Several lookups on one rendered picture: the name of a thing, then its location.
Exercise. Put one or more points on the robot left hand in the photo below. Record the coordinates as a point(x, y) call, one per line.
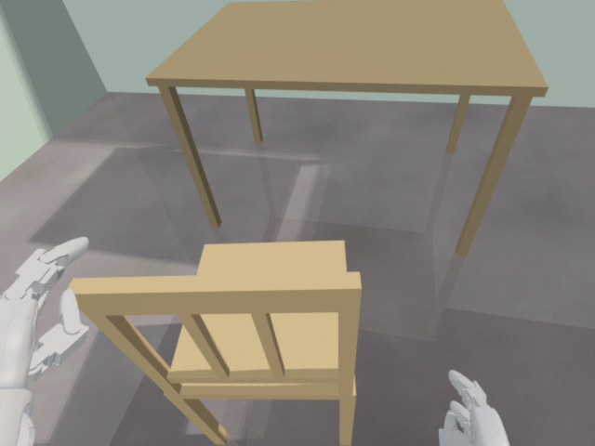
point(20, 308)

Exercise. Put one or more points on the table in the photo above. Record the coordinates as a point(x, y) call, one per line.
point(447, 47)

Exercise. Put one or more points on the chair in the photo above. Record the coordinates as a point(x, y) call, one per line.
point(260, 321)

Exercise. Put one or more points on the robot right hand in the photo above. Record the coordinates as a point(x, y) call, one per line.
point(482, 424)

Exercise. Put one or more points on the left robot forearm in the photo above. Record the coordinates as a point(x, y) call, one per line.
point(16, 407)

